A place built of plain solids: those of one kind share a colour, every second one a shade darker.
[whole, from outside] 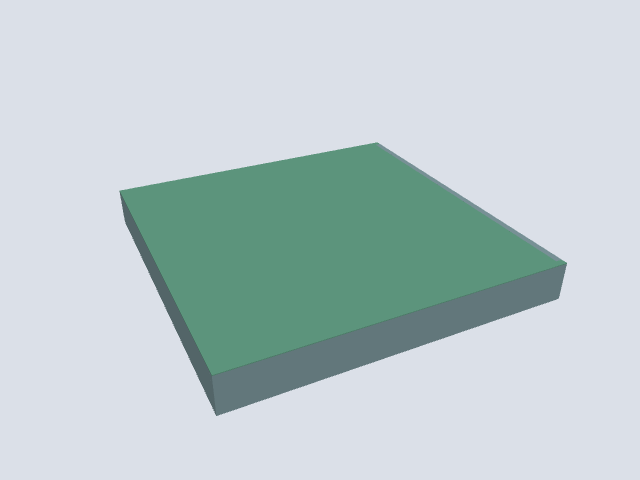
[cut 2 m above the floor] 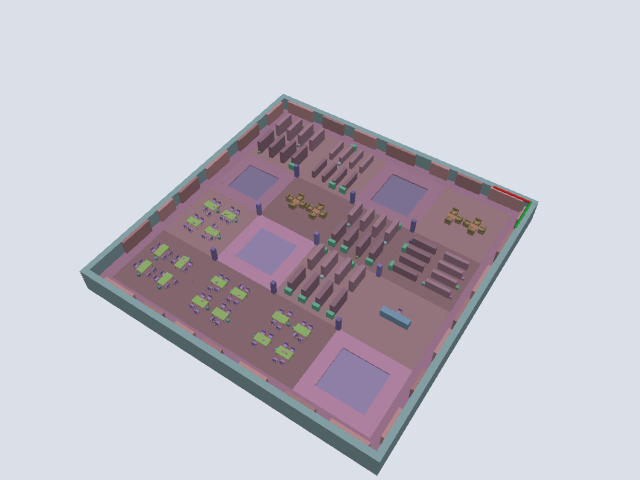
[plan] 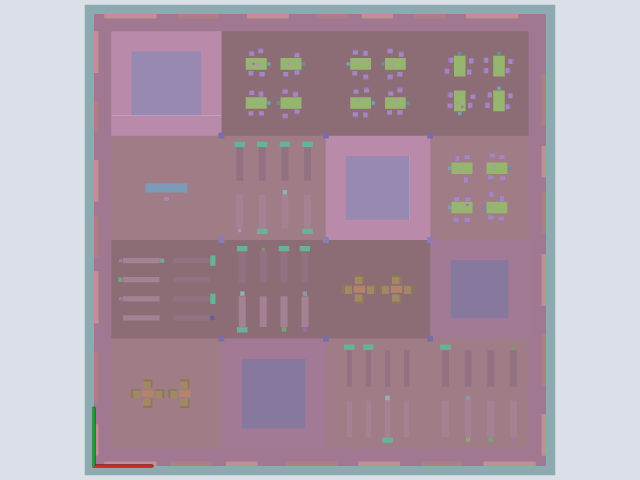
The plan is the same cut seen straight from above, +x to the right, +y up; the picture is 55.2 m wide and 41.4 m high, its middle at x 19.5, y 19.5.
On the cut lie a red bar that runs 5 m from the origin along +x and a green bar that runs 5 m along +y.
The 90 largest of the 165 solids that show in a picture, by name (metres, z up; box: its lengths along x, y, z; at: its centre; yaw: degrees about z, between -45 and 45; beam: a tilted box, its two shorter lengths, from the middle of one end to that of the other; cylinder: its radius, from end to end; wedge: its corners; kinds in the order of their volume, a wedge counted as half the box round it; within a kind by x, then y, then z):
{
 "floor_bay_1": {"box": [9.5, 9.5, 1.5], "at": [6.25, 6.25, -0.75]},
 "floor_bay_2": {"box": [9.5, 8.5, 1.5], "at": [6.25, 15.25, -0.75]},
 "floor_bay_3": {"box": [9.5, 9.0, 1.5], "at": [6.25, 24.0, -0.75]},
 "floor_bay_4": {"box": [9.0, 8.5, 1.5], "at": [15.5, 15.25, -0.75]},
 "floor_bay_5": {"box": [9.0, 9.0, 1.5], "at": [15.5, 24.0, -0.75]},
 "floor_bay_6": {"box": [9.0, 9.0, 1.5], "at": [15.5, 33.0, -0.75]},
 "floor_bay_7": {"box": [9.0, 9.5, 1.5], "at": [24.5, 6.25, -0.75]},
 "floor_bay_8": {"box": [9.0, 8.5, 1.5], "at": [24.5, 15.25, -0.75]},
 "floor_bay_9": {"box": [9.0, 9.0, 1.5], "at": [24.5, 33.0, -0.75]},
 "floor_bay_10": {"box": [8.5, 9.5, 1.5], "at": [33.25, 6.25, -0.75]},
 "floor_bay_11": {"box": [8.5, 9.0, 1.5], "at": [33.25, 24.0, -0.75]},
 "floor_bay_12": {"box": [8.5, 9.0, 1.5], "at": [33.25, 33.0, -0.75]},
 "wall_1": {"box": [0.8, 39.0, 4.8], "at": [-0.4, 19.5, 0.9]},
 "wall_2": {"box": [40.6, 0.8, 4.8], "at": [19.5, -0.4, 0.9]},
 "wall_3": {"box": [40.6, 0.8, 4.8], "at": [19.5, 39.4, 0.9]},
 "wall_4": {"box": [0.8, 39.0, 4.8], "at": [39.4, 19.5, 0.9]},
 "floor_aisle_1": {"box": [1.5, 36.0, 1.5], "at": [0.75, 19.5, -0.75]},
 "floor_aisle_2": {"box": [39.0, 1.5, 1.5], "at": [19.5, 0.75, -0.75]},
 "floor_aisle_3": {"box": [39.0, 1.5, 1.5], "at": [19.5, 38.25, -0.75]},
 "floor_aisle_4": {"box": [1.5, 36.0, 1.5], "at": [38.25, 19.5, -0.75]},
 "floor_rim_1": {"box": [1.75, 5.5, 1.5], "at": [2.37, 33.0, -0.75]},
 "floor_rim_2": {"box": [9.5, 1.75, 1.5], "at": [6.25, 29.37, -0.75]},
 "floor_rim_3": {"box": [9.5, 1.75, 1.5], "at": [6.25, 36.63, -0.75]},
 "floor_rim_4": {"box": [1.75, 5.5, 1.5], "at": [10.13, 33.0, -0.75]},
 "floor_rim_5": {"box": [1.75, 6.0, 1.5], "at": [11.87, 6.25, -0.75]},
 "floor_rim_6": {"box": [9.0, 1.75, 1.5], "at": [15.5, 2.37, -0.75]},
 "floor_rim_7": {"box": [9.0, 1.75, 1.5], "at": [15.5, 10.13, -0.75]},
 "floor_rim_8": {"box": [1.75, 6.0, 1.5], "at": [19.13, 6.25, -0.75]},
 "floor_rim_9": {"box": [1.75, 5.5, 1.5], "at": [20.87, 24.0, -0.75]},
 "floor_rim_10": {"box": [9.0, 1.75, 1.5], "at": [24.5, 20.37, -0.75]},
 "floor_rim_11": {"box": [9.0, 1.75, 1.5], "at": [24.5, 27.63, -0.75]},
 "floor_rim_12": {"box": [1.75, 5.5, 1.5], "at": [28.13, 24.0, -0.75]},
 "floor_rim_13": {"box": [1.75, 5.0, 1.5], "at": [29.87, 15.25, -0.75]},
 "floor_rim_14": {"box": [8.5, 1.75, 1.5], "at": [33.25, 11.87, -0.75]},
 "floor_rim_15": {"box": [8.5, 1.75, 1.5], "at": [33.25, 18.63, -0.75]},
 "floor_rim_16": {"box": [1.75, 5.0, 1.5], "at": [36.63, 15.25, -0.75]},
 "floor_well_1": {"box": [6.0, 5.5, 1.34], "at": [6.25, 33.0, -0.83]},
 "floor_well_2": {"box": [5.5, 6.0, 1.32], "at": [15.5, 6.25, -0.84]},
 "floor_well_3": {"box": [5.5, 5.5, 1.5], "at": [24.5, 24.0, -0.75]},
 "floor_well_4": {"box": [5.0, 5.0, 1.38], "at": [33.25, 15.25, -0.81]},
 "ceil_hall_1": {"box": [40.6, 40.6, 0.1], "at": [19.5, 19.5, 3.25]},
 "range_1": {"box": [0.6, 2.9, 2.1], "at": [12.57, 21.95, 1.05]},
 "range_2": {"box": [0.6, 2.9, 2.1], "at": [12.57, 26.05, 1.05]},
 "range_3": {"box": [0.6, 2.65, 2.1], "at": [12.8, 13.32, 1.05]},
 "range_4": {"box": [0.6, 2.65, 2.1], "at": [12.8, 17.18, 1.05]},
 "range_5": {"box": [0.6, 2.9, 2.1], "at": [14.53, 21.95, 1.05]},
 "range_6": {"box": [0.6, 2.9, 2.1], "at": [14.53, 26.05, 1.05]},
 "range_7": {"box": [0.6, 2.65, 2.1], "at": [14.6, 13.32, 1.05]},
 "range_8": {"box": [0.6, 2.65, 2.1], "at": [14.6, 17.18, 1.05]},
 "range_9": {"box": [0.6, 2.65, 2.1], "at": [16.4, 13.32, 1.05]},
 "range_10": {"box": [0.6, 2.65, 2.1], "at": [16.4, 17.18, 1.05]},
 "range_11": {"box": [0.6, 2.9, 2.1], "at": [16.48, 21.95, 1.05]},
 "range_12": {"box": [0.6, 2.9, 2.1], "at": [16.48, 26.05, 1.05]},
 "range_13": {"box": [0.6, 2.65, 2.1], "at": [18.2, 13.32, 1.05]},
 "range_14": {"box": [0.6, 2.65, 2.1], "at": [18.2, 17.18, 1.05]},
 "range_15": {"box": [0.6, 2.9, 2.1], "at": [18.43, 21.95, 1.05]},
 "range_16": {"box": [0.6, 2.9, 2.1], "at": [18.43, 26.05, 1.05]},
 "range_17": {"box": [0.6, 3.15, 2.1], "at": [30.32, 4.08, 1.05]},
 "range_18": {"box": [0.6, 3.15, 2.1], "at": [30.32, 8.43, 1.05]},
 "range_19": {"box": [0.6, 3.15, 2.1], "at": [32.27, 4.08, 1.05]},
 "range_20": {"box": [0.6, 3.15, 2.1], "at": [32.27, 8.43, 1.05]},
 "range_21": {"box": [0.6, 3.15, 2.1], "at": [34.23, 4.08, 1.05]},
 "range_22": {"box": [0.6, 3.15, 2.1], "at": [34.23, 8.43, 1.05]},
 "range_23": {"box": [0.6, 3.15, 2.1], "at": [36.17, 4.08, 1.05]},
 "range_24": {"box": [0.6, 3.15, 2.1], "at": [36.17, 8.43, 1.05]},
 "wallshelf_1": {"box": [0.4, 2.7, 2.1], "at": [0.2, 2.25, 1.05]},
 "wallshelf_2": {"box": [0.4, 4.5, 2.1], "at": [0.2, 7.65, 1.05]},
 "wallshelf_3": {"box": [0.4, 4.5, 2.1], "at": [0.2, 14.55, 1.05]},
 "wallshelf_4": {"box": [0.4, 3.6, 2.1], "at": [0.2, 19.8, 1.05]},
 "wallshelf_5": {"box": [0.4, 3.6, 2.1], "at": [0.2, 24.6, 1.05]},
 "wallshelf_6": {"box": [0.4, 2.7, 2.1], "at": [0.2, 30.15, 1.05]},
 "wallshelf_7": {"box": [0.4, 3.6, 2.1], "at": [0.2, 35.7, 1.05]},
 "wallshelf_8": {"box": [4.5, 0.4, 2.1], "at": [3.15, 0.2, 1.05]},
 "wallshelf_9": {"box": [4.5, 0.4, 2.1], "at": [3.15, 38.8, 1.05]},
 "wallshelf_10": {"box": [3.6, 0.4, 2.1], "at": [8.4, 0.2, 1.05]},
 "wallshelf_11": {"box": [3.6, 0.4, 2.1], "at": [9.0, 38.8, 1.05]},
 "wallshelf_12": {"box": [2.7, 0.4, 2.1], "at": [12.75, 0.2, 1.05]},
 "wallshelf_13": {"box": [3.6, 0.4, 2.1], "at": [15.0, 38.8, 1.05]},
 "wallshelf_14": {"box": [4.5, 0.4, 2.1], "at": [18.75, 0.2, 1.05]},
 "wallshelf_15": {"box": [2.7, 0.4, 2.1], "at": [20.55, 38.8, 1.05]},
 "wallshelf_16": {"box": [3.6, 0.4, 2.1], "at": [24.6, 0.2, 1.05]},
 "wallshelf_17": {"box": [3.6, 0.4, 2.1], "at": [30.0, 0.2, 1.05]},
 "wallshelf_18": {"box": [4.5, 0.4, 2.1], "at": [34.35, 38.8, 1.05]},
 "wallshelf_19": {"box": [4.5, 0.4, 2.1], "at": [35.85, 0.2, 1.05]},
 "wallshelf_20": {"box": [0.4, 3.6, 2.1], "at": [38.8, 2.7, 1.05]},
 "wallshelf_21": {"box": [0.4, 4.5, 2.1], "at": [38.8, 9.15, 1.05]},
 "wallshelf_22": {"box": [0.4, 4.5, 2.1], "at": [38.8, 16.05, 1.05]},
 "wallshelf_23": {"box": [0.4, 3.6, 2.1], "at": [38.8, 21.9, 1.05]},
 "wallshelf_24": {"box": [0.4, 4.5, 2.1], "at": [38.8, 31.65, 1.05]},
 "desk_counter_1": {"box": [3.6, 0.8, 1.05], "at": [6.25, 24.0, 0.53]}
}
